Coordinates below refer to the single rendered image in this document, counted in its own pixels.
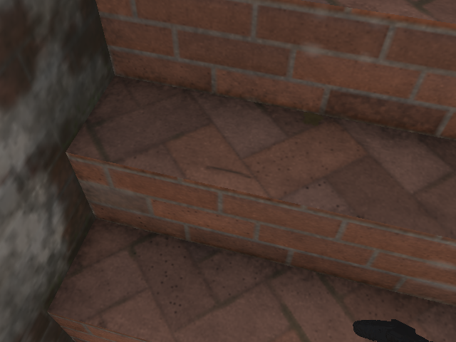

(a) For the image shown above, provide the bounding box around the robot right hand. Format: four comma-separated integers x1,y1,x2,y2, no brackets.
353,319,433,342

